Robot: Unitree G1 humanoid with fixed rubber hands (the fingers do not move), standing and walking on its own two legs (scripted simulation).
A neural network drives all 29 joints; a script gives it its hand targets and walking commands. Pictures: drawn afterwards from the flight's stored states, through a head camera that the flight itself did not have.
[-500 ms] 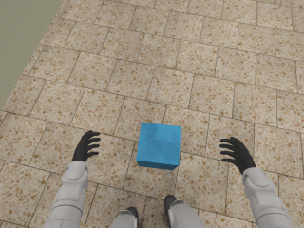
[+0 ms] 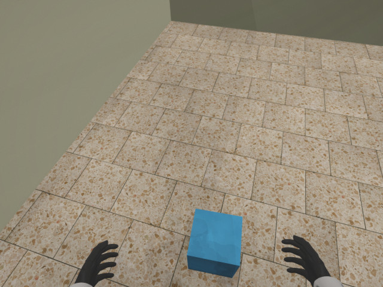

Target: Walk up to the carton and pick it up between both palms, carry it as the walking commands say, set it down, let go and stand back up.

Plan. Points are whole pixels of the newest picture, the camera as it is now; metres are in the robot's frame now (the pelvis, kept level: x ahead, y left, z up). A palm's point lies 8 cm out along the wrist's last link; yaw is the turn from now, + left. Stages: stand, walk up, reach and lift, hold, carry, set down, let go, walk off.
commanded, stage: let go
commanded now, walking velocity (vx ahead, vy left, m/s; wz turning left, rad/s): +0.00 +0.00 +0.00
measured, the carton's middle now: (214, 244) +0.40 -0.08 -0.65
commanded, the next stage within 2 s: stand in 0.28 s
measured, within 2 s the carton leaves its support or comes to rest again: neither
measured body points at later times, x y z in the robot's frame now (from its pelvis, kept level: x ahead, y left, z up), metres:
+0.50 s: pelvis +0.00 -0.02 -0.01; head +0.01 -0.03 +0.44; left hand +0.14 +0.27 -0.09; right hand +0.15 -0.30 -0.10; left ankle -0.04 +0.10 -0.74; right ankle +0.00 -0.13 -0.74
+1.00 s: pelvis +0.01 -0.03 +0.00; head +0.01 -0.04 +0.45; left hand +0.12 +0.28 -0.10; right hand +0.15 -0.32 -0.11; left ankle -0.04 +0.10 -0.74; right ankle +0.00 -0.13 -0.74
